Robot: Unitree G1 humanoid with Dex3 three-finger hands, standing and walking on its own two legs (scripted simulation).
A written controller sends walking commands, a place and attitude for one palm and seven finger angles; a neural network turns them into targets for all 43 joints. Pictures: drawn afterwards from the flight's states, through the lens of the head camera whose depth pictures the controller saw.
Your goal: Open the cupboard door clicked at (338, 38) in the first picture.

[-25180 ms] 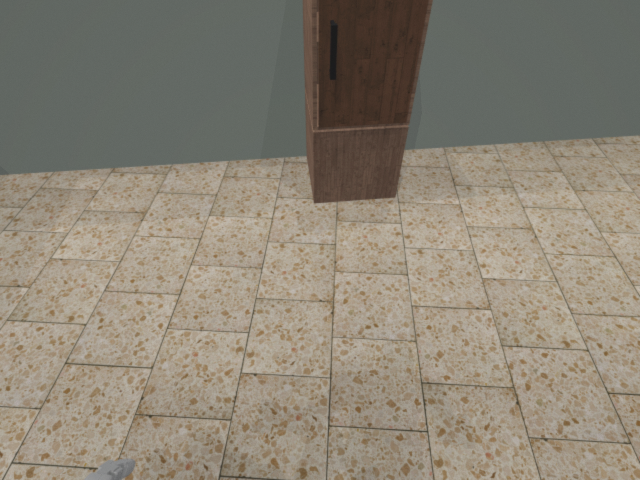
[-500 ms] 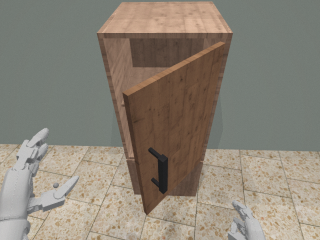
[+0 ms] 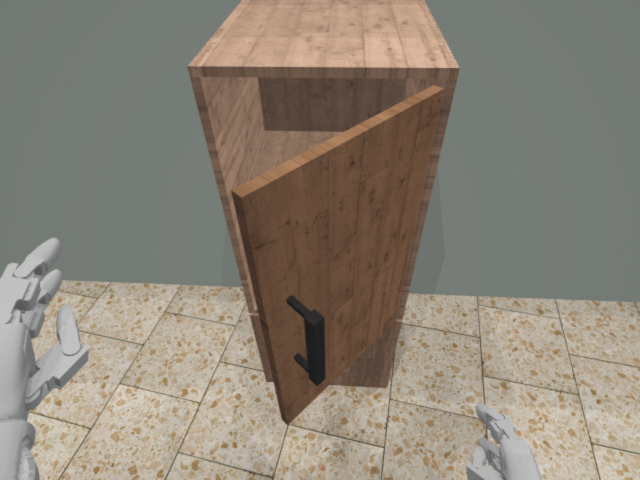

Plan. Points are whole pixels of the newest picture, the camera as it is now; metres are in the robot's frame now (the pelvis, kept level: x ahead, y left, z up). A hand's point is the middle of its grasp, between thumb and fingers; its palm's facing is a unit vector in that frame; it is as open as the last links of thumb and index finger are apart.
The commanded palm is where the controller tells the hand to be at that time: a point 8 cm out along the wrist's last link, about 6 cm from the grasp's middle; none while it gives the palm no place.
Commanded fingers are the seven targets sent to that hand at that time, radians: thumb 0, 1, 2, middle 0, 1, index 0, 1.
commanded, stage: draw the hand back to the body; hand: left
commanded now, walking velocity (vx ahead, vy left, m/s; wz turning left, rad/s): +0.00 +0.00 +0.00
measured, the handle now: (306, 342) +0.33 +0.07 -0.04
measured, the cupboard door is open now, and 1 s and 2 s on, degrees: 48 48 48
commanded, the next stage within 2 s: step back with the hand held close in 0.06 s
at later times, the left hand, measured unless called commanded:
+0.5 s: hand (86, 365) +0.17 +0.25 +0.14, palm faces +0.34 -0.81 -0.49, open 7.4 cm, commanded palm +0.11 +0.30 +0.17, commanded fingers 0.00 0.90 0.90 -0.20 -0.30 -0.20 -0.30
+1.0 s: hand out of the picture +0.09 +0.29 +0.16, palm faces +0.45 -0.77 -0.46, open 7.4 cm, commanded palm +0.02 +0.32 +0.17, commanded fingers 0.00 0.90 0.90 -0.20 -0.30 -0.20 -0.30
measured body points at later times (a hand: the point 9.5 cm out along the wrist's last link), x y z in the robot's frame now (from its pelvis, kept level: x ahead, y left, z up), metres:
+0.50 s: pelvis -0.02 +0.00 +0.00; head +0.00 -0.01 +0.45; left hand +0.15 +0.29 +0.17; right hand +0.16 -0.25 -0.09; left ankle +0.00 +0.11 -0.74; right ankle -0.02 -0.11 -0.74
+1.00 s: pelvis -0.10 +0.02 -0.01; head -0.09 +0.05 +0.44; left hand +0.06 +0.32 +0.18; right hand +0.07 -0.22 -0.08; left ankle +0.00 +0.11 -0.74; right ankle -0.02 -0.10 -0.74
